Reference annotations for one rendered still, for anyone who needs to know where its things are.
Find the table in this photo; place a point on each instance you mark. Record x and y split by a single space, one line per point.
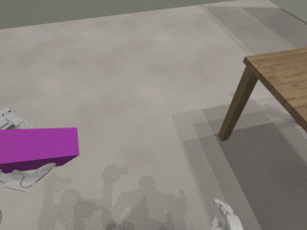
284 74

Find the robot left hand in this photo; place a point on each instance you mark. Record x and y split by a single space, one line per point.
18 180

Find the robot right hand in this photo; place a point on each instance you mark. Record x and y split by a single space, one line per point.
231 222

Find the sponge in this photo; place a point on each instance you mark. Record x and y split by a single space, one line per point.
27 149

